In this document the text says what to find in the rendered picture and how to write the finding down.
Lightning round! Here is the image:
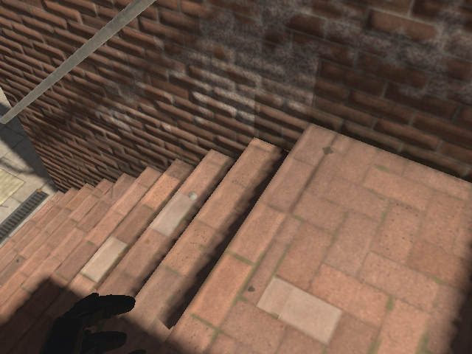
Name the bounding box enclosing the robot left hand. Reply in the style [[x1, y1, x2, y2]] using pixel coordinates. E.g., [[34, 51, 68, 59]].
[[39, 293, 147, 354]]

